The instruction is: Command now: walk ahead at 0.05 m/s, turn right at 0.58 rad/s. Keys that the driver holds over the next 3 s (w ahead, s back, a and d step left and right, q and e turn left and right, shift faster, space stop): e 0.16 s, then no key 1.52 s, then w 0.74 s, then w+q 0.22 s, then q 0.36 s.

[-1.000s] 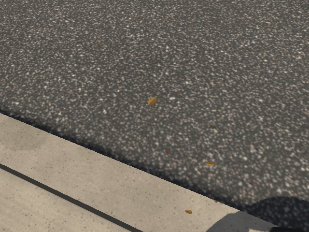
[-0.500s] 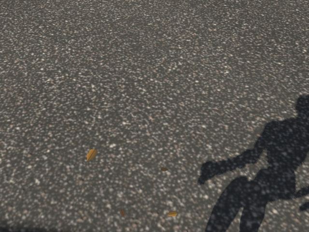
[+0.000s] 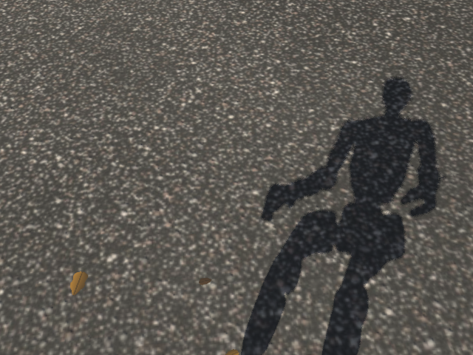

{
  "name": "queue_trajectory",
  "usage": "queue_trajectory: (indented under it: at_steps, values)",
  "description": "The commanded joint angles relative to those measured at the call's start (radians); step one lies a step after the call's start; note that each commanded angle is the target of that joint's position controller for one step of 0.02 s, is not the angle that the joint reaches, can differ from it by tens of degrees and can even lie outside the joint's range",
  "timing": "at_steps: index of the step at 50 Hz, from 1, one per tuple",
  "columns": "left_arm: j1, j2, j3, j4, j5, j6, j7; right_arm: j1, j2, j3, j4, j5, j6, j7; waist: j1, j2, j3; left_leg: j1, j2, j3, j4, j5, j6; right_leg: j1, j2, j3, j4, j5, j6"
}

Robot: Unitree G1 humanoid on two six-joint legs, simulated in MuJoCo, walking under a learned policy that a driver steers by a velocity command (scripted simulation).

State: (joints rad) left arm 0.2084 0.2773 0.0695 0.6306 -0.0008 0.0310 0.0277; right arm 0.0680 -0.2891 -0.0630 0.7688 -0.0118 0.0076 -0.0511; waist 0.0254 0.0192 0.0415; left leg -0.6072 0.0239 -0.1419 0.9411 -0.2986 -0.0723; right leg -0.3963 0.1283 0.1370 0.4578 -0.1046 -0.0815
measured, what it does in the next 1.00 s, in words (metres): steps on the spot: left foot, then right foot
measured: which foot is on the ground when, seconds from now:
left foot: up 0.00-0.18, down 0.20-1.00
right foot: down 0.00-0.20, up 0.22-0.58, down 0.60-1.00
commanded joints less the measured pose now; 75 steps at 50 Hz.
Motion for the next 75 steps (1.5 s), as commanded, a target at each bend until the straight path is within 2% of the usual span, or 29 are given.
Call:
queue_trajectory:
  at_steps: [1,6,8,9,10,11,12,13,14,15,16,18,19,21,23,25,26,28,29,30,31,32,33,34,36,41,48,60,75]
  values:
    - [-0.031,0.155,0.044,-0.097,0.001,0.01,0.016,0.018,-0.063,-0.011,-0.065,0.001,-0.012,0.005,-0.018,-0.132,-0.184,0.056,-0.03,0.028,-0.032,0.019,-0.01,0.14,-0.234,0.281,-0.106,0.086,-0.153]
    - [-0.024,0.148,0.041,-0.115,0.0,0.03,0.018,0.015,-0.072,-0.009,-0.088,0.013,-0.038,0.027,0.0,-0.183,-0.187,0.137,-0.06,0.026,-0.192,-0.053,0.022,0.211,-0.243,0.382,-0.054,0.188,-0.15]
    - [-0.041,0.145,0.039,-0.126,-0.012,0.036,0.015,0.065,-0.079,-0.014,-0.082,0.017,-0.045,0.044,-0.029,-0.189,-0.188,0.23,-0.061,0.037,-0.338,-0.02,0.05,0.213,-0.227,0.411,-0.021,0.244,-0.131]
    - [-0.064,0.138,0.035,-0.132,-0.023,0.04,0.017,0.114,-0.081,-0.018,-0.07,0.012,-0.047,0.05,-0.062,-0.177,-0.188,0.319,-0.046,0.053,-0.478,0.089,0.069,0.185,-0.202,0.392,0.011,0.211,-0.101]
    - [-0.047,0.101,0.025,-0.14,-0.026,0.043,0.02,0.141,-0.123,-0.031,-0.065,-0.003,-0.045,0.052,-0.055,-0.091,-0.193,0.433,0.064,-0.032,-0.565,0.214,0.115,0.098,-0.139,0.327,0.117,0.041,-0.05]
    - [0.06,0.057,0.013,-0.132,-0.014,0.041,0.022,0.097,-0.197,-0.043,-0.086,-0.017,-0.032,0.046,0.032,0.209,-0.18,0.538,0.284,-0.245,-0.569,0.574,0.233,-0.079,0.034,0.148,0.348,-0.437,0.022]
    - [0.006,0.155,0.044,-0.146,-0.001,0.02,0.021,0.129,-0.185,-0.042,-0.085,-0.044,-0.034,0.053,-0.018,0.278,-0.128,0.468,0.387,-0.427,-0.624,0.648,0.394,-0.225,0.072,0.106,0.563,-0.598,0.083]
    - [0.007,0.219,0.065,-0.118,0.0,0.014,0.02,0.075,-0.157,-0.036,-0.11,-0.035,-0.038,0.053,-0.002,0.151,-0.105,0.436,0.367,-0.351,-0.605,0.623,0.393,-0.231,0.022,0.117,0.727,-0.518,0.107]
    - [0.015,0.212,0.067,-0.086,-0.004,0.023,0.023,0.026,-0.112,-0.024,-0.122,-0.019,-0.036,0.052,0.013,0.09,-0.094,0.423,0.292,-0.247,-0.586,0.598,0.345,-0.218,0.013,0.105,0.789,-0.447,0.126]
    - [0.038,0.195,0.065,-0.062,-0.002,0.038,0.029,-0.002,-0.081,-0.01,-0.135,-0.001,-0.033,0.048,0.021,0.073,-0.08,0.427,0.245,-0.18,-0.576,0.554,0.308,-0.224,0.005,0.103,0.829,-0.404,0.142]
    - [0.04,0.163,0.056,-0.056,-0.002,0.047,0.03,-0.001,-0.066,0.0,-0.135,0.009,-0.029,0.043,0.014,0.068,-0.077,0.426,0.225,-0.151,-0.58,0.542,0.303,-0.217,0.005,0.1,0.871,-0.365,0.156]
    - [0.011,0.106,0.036,-0.064,-0.016,0.048,0.025,0.024,-0.045,0.015,-0.125,0.004,-0.022,0.038,0.003,0.086,-0.076,0.434,0.171,-0.082,-0.606,0.432,0.289,-0.182,-0.009,0.062,0.803,-0.316,0.168]
    - [-0.003,0.091,0.03,-0.066,-0.02,0.046,0.026,0.04,-0.038,0.018,-0.121,0.002,-0.02,0.037,-0.011,0.104,-0.074,0.46,0.159,-0.068,-0.612,0.378,0.287,-0.173,-0.023,0.05,0.72,-0.306,0.176]
    - [-0.027,0.072,0.021,-0.065,-0.017,0.045,0.029,0.067,-0.046,0.018,-0.11,0.001,-0.018,0.037,-0.034,0.147,-0.079,0.5,0.151,-0.066,-0.618,0.282,0.282,-0.125,-0.067,0.019,0.537,-0.302,0.187]
    - [-0.047,0.048,0.008,-0.067,-0.008,0.04,0.022,0.069,-0.077,0.012,-0.102,0.006,-0.014,0.039,-0.051,0.178,-0.08,0.479,0.148,-0.063,-0.625,0.222,0.279,-0.017,-0.119,-0.052,0.347,-0.325,0.189]
    - [-0.052,0.063,0.01,-0.058,-0.011,0.033,0.016,0.101,-0.113,0.003,-0.087,0.009,-0.007,0.041,-0.076,0.188,-0.073,0.465,0.163,-0.094,-0.617,0.22,0.292,0.048,-0.121,-0.092,0.227,-0.337,0.181]
    - [-0.036,0.073,0.014,-0.045,-0.013,0.029,0.014,0.108,-0.118,0.003,-0.081,0.012,-0.004,0.042,-0.075,0.182,-0.073,0.469,0.172,-0.11,-0.607,0.241,0.297,0.071,-0.119,-0.1,0.164,-0.308,0.171]
    - [0.029,0.065,0.014,-0.005,-0.009,0.021,0.01,0.098,-0.111,0.008,-0.071,0.029,0.0,0.041,-0.037,0.153,-0.072,0.452,0.165,-0.109,-0.573,0.305,0.281,0.17,-0.113,-0.116,-0.058,-0.15,0.134]
    - [0.047,0.071,0.013,0.007,0.0,0.017,0.007,0.121,-0.107,0.01,-0.059,0.036,-0.005,0.041,-0.03,0.13,-0.08,0.421,0.154,-0.103,-0.566,0.328,0.251,0.244,-0.123,-0.095,-0.139,-0.05,0.105]
    - [0.057,0.102,0.014,0.002,0.013,0.013,0.009,0.127,-0.098,0.016,-0.059,0.03,-0.018,0.044,-0.033,0.085,-0.114,0.365,0.141,-0.083,-0.546,0.32,0.204,0.343,-0.178,-0.038,-0.117,0.059,0.073]
    - [0.052,0.168,0.03,0.004,0.017,0.013,0.011,0.142,-0.079,0.02,-0.072,0.009,-0.036,0.053,-0.076,-0.055,-0.139,0.325,0.063,0.004,-0.51,0.256,0.159,0.372,-0.234,0.005,-0.023,0.224,0.03]
    - [0.032,0.128,0.026,0.016,0.01,0.012,0.003,0.118,-0.046,0.029,-0.071,0.0,-0.045,0.055,-0.066,-0.146,-0.152,0.372,0.004,0.082,-0.504,0.142,0.108,0.291,-0.227,0.007,-0.027,0.11,-0.002]
    - [0.009,0.071,0.01,0.004,0.014,0.009,-0.004,0.073,-0.052,0.031,-0.071,-0.007,-0.045,0.055,-0.047,-0.125,-0.125,0.389,-0.006,0.093,-0.492,0.117,0.084,0.247,-0.217,0.011,-0.055,0.03,0.004]
    - [0.005,0.051,0.002,0.01,0.022,0.007,-0.003,0.055,-0.042,0.033,-0.07,-0.008,-0.04,0.055,-0.045,-0.112,-0.107,0.4,-0.005,0.096,-0.492,0.125,0.082,0.215,-0.207,0.006,-0.067,-0.016,0.02]
    - [0.011,0.063,0.001,0.014,0.019,-0.002,-0.002,0.071,-0.047,0.032,-0.06,-0.004,-0.025,0.051,-0.046,-0.097,-0.055,0.393,-0.002,0.092,-0.493,0.149,0.088,0.177,-0.194,-0.001,-0.077,-0.035,0.037]
    - [0.035,0.06,-0.006,0.034,0.016,-0.012,0.006,0.1,-0.054,0.031,-0.029,0.0,-0.02,0.043,-0.05,-0.065,-0.025,0.409,0.005,0.087,-0.502,0.15,0.082,0.145,-0.182,-0.006,-0.087,-0.067,0.04]
    - [0.047,0.053,-0.013,0.065,0.014,-0.017,0.012,0.116,-0.063,0.026,0.018,0.004,-0.019,0.026,-0.048,-0.028,-0.029,0.425,0.009,0.085,-0.508,0.171,0.068,0.155,-0.165,-0.02,-0.086,-0.048,0.042]
    - [0.081,0.041,-0.019,0.159,0.009,-0.023,0.015,0.15,-0.065,0.023,0.1,0.01,-0.007,0.006,-0.045,-0.023,-0.028,0.436,0.006,0.087,-0.511,0.201,0.071,0.173,-0.143,-0.052,-0.086,-0.008,0.049]
    - [0.127,0.022,-0.032,0.299,0.005,-0.029,0.014,0.186,-0.05,0.024,0.184,0.014,0.004,-0.004,-0.042,-0.018,-0.006,0.442,-0.002,0.089,-0.534,0.21,0.083,0.173,-0.132,-0.076,-0.106,-0.025,0.059]
Next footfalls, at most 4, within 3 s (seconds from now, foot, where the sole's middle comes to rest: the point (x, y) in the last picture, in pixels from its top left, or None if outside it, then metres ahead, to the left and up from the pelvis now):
0.20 left None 0.09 0.15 -0.77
0.60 right None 0.00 -0.09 -0.77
2.48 right None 0.46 -0.24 -0.88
2.92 left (291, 263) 0.75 -0.09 -0.88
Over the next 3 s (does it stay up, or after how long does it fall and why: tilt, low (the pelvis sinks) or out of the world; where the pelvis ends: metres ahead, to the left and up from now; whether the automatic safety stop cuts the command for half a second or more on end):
stays up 0.59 -0.15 -0.13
